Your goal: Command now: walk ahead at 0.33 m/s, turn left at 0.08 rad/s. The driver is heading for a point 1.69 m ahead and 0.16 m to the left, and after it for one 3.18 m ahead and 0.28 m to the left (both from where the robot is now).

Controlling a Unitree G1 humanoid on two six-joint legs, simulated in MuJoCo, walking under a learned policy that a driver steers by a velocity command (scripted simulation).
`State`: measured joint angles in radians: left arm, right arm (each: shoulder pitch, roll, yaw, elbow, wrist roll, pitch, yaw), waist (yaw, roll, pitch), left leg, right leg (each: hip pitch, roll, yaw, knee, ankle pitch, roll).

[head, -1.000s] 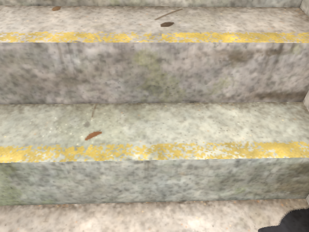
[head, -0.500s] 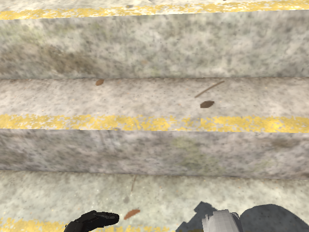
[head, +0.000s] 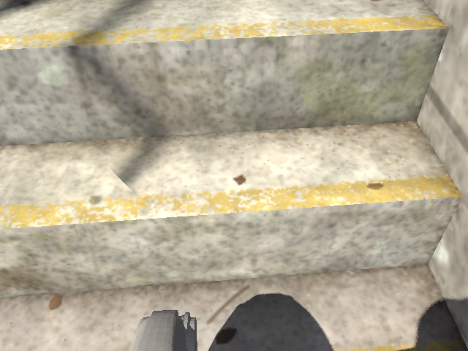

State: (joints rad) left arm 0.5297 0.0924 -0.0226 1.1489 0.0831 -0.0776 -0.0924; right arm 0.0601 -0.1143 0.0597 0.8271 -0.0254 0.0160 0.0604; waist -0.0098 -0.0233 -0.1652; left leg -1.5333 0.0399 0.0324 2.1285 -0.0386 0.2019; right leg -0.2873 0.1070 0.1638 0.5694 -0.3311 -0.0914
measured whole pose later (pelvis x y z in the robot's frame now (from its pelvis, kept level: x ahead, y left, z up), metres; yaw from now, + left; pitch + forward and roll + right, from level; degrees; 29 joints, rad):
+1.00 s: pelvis +0.16 -0.03 +0.22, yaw +10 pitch +2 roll -1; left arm 0.12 0.11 -0.02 0.86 0.03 -0.05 -0.15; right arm 0.20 -0.19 -0.01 1.00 0.00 -0.03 0.06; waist -0.03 0.05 -0.03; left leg -0.36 -0.02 -0.11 0.57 -0.24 -0.01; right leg -0.28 0.05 -0.04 0.52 -0.28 -0.05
